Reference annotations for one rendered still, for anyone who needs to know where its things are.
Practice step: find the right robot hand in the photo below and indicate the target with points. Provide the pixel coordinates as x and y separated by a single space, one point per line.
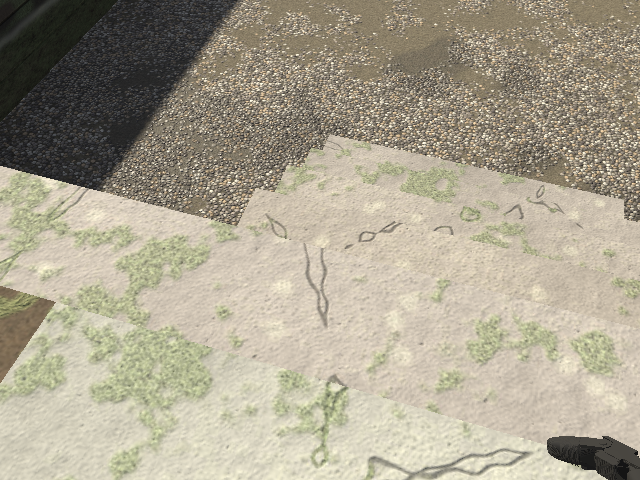
609 457

